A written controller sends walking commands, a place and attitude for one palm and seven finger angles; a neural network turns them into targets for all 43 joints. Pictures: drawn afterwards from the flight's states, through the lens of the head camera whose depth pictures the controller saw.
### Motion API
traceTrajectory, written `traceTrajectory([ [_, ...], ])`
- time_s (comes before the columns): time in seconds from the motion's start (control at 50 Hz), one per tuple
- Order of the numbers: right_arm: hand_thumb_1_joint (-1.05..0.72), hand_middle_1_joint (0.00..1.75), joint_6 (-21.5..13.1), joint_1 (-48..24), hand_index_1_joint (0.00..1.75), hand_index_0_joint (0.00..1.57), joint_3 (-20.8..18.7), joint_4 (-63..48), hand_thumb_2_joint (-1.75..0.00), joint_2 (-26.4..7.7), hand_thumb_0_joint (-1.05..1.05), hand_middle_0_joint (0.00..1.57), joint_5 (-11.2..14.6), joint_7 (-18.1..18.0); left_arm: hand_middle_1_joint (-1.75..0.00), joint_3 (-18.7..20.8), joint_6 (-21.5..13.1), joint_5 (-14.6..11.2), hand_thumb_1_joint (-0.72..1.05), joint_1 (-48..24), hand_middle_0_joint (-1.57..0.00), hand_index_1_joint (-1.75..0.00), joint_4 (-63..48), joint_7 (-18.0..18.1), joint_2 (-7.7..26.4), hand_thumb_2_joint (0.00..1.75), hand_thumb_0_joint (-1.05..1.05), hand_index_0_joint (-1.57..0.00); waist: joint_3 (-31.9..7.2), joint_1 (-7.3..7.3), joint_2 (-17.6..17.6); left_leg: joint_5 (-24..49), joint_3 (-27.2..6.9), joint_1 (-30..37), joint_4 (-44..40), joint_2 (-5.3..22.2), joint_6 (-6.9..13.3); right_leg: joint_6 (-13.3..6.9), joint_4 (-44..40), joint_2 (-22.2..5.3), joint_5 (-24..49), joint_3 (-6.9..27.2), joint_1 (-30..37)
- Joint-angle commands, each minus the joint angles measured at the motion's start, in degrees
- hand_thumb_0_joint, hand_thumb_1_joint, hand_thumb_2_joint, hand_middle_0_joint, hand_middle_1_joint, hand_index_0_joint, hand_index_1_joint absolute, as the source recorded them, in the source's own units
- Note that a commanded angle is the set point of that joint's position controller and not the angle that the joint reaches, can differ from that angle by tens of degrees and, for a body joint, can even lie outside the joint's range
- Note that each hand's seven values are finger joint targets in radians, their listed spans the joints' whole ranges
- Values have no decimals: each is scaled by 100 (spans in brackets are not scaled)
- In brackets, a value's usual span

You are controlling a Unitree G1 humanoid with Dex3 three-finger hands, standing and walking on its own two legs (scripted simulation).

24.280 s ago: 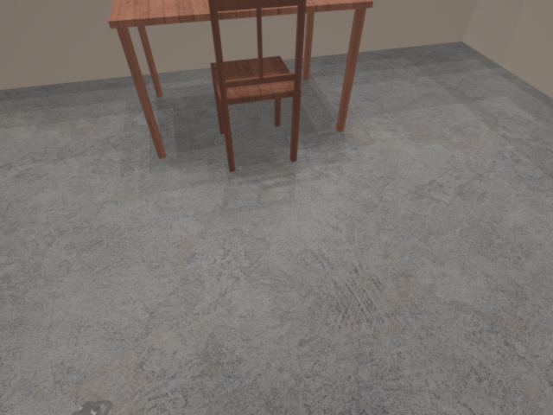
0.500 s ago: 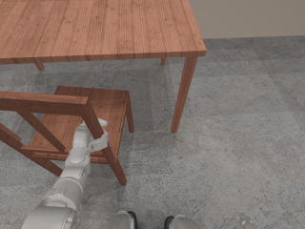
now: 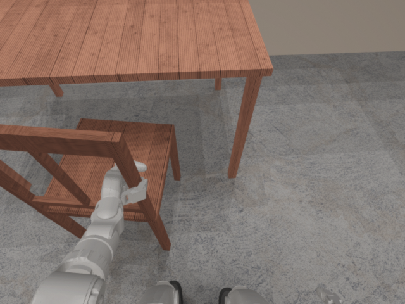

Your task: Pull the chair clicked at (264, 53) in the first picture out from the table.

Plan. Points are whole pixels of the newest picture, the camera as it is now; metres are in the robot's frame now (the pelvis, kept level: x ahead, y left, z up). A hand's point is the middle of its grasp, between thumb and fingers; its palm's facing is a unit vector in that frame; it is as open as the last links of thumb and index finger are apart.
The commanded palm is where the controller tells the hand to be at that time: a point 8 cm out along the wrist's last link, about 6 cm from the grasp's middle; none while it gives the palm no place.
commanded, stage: step backward, pulling the chair out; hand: left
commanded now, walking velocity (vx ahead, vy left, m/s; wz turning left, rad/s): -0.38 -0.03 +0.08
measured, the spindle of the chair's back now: (65, 180) +0.40 +0.34 -0.09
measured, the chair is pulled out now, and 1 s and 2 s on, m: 0.12 0.12 0.12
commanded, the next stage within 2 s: stop walking, hand still on the chair in 1.86 s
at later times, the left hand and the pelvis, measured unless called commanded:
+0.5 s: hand (140, 188) +0.36 +0.15 -0.05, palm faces +0.09 -0.98 -0.16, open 5.9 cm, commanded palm +0.35 +0.19 -0.05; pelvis +0.00 +0.00 +0.00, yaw +0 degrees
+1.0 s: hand (140, 188) +0.36 +0.15 -0.05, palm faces +0.09 -0.98 -0.17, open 5.9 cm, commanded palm +0.35 +0.19 -0.05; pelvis +0.00 -0.01 +0.00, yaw +0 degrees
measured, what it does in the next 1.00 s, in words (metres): stands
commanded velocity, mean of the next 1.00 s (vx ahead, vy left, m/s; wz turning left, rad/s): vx -0.38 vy -0.02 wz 0.08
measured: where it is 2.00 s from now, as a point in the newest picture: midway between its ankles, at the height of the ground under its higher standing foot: outside the picture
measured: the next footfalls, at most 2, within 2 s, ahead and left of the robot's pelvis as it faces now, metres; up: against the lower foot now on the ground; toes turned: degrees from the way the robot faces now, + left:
none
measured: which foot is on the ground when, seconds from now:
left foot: down 0.00-1.00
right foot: down 0.00-1.00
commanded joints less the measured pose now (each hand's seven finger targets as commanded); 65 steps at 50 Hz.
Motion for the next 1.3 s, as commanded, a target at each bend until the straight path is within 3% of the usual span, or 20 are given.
traceTrajectory([
  [0.0,-90,30,-255,32,30,20,-301,-552,-90,-882,0,20,-33,-95,-145,-44,-235,317,90,-2069,-50,-145,-1102,175,1139,90,0,-50,-2463,11,536,-100,-848,1629,-585,466,153,228,-568,-295,-535,488,364],
  [0.32,-90,30,-280,14,30,20,-289,-589,-90,-854,0,20,-46,-86,-145,7,-226,319,90,-1979,-50,-145,-1103,169,1204,90,0,-50,-2393,34,439,-272,-748,1581,-486,394,118,230,-746,-410,-672,608,418],
  [0.38,-90,30,-276,12,30,20,-273,-610,-90,-826,0,20,-36,-85,-145,-33,-227,322,90,-2060,-50,-145,-1169,164,1190,90,0,-50,-2425,29,261,-259,-689,1614,-418,342,93,232,-837,-463,-683,632,454],
  [0.42,-90,30,-275,27,30,20,-283,-591,-90,-867,0,20,-39,-98,-145,-15,-224,327,90,-1992,-50,-145,-1115,179,1207,90,0,-50,-2390,24,451,-157,-738,1696,-489,378,92,231,-791,-423,-621,569,381],
  [0.48,-90,30,-271,-2,30,20,-269,-623,-90,-824,0,20,-38,-101,-145,-89,-226,315,90,-2017,-50,-145,-1157,159,1086,90,0,-50,-2405,28,392,-221,-789,1665,-582,422,130,239,-708,-340,-677,521,440],
  [0.62,-90,30,-304,4,30,20,-294,-580,-90,-858,0,20,-68,-111,-145,-34,-227,313,90,-2038,-50,-145,-1137,136,1091,90,0,-50,-2493,49,642,120,-930,1708,-671,586,186,207,-391,-225,-430,445,498],
  [0.78,-90,30,-316,11,30,20,-289,-603,-90,-804,0,20,-57,-81,-145,29,-233,330,90,-2043,-50,-145,-1129,140,1233,90,0,-50,-2419,38,262,-258,-623,1611,-330,340,80,209,-841,-514,-571,705,524],
  [0.82,-90,30,-326,40,30,20,-294,-581,-90,-832,0,20,-56,-83,-145,65,-237,342,90,-2002,-50,-145,-1085,164,1306,90,0,-50,-2389,27,328,-218,-616,1695,-301,298,50,212,-916,-555,-569,706,442],
  [0.88,-90,30,-334,27,30,20,-278,-575,-90,-808,0,20,-53,-86,-145,-8,-251,342,90,-2049,-50,-145,-1109,152,1202,90,0,-50,-2491,12,299,-35,-713,1771,-408,363,83,247,-820,-462,-479,613,493],
  [1.0,-90,30,-332,-19,30,20,-291,-589,-90,-873,0,20,-61,-107,-145,13,-238,319,90,-2121,-50,-145,-1149,146,1221,90,0,-50,-2500,31,593,170,-868,1636,-569,483,165,229,-522,-303,-391,513,564],
  [1.18,-90,30,-307,-5,30,20,-279,-633,-90,-814,0,20,-55,-81,-145,-5,-219,302,90,-2046,-50,-145,-1165,129,1210,90,0,-50,-2394,36,370,-269,-720,1567,-469,403,122,213,-778,-444,-679,659,577],
  [1.28,-90,30,-321,13,30,20,-281,-613,-90,-822,0,20,-60,-80,-145,12,-224,326,90,-2019,-50,-145,-1155,141,1230,90,0,-50,-2462,47,425,-37,-738,1686,-482,402,98,222,-777,-439,-531,615,607],
])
